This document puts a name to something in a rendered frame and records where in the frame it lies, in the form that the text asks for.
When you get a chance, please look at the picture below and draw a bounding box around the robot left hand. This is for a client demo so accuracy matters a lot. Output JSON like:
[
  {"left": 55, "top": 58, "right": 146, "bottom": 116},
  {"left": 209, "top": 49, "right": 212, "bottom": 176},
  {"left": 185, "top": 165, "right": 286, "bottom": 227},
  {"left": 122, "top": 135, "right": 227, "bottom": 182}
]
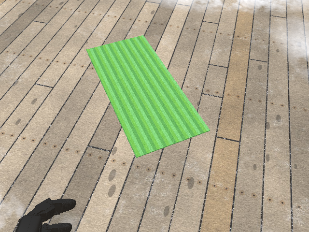
[{"left": 15, "top": 198, "right": 76, "bottom": 232}]

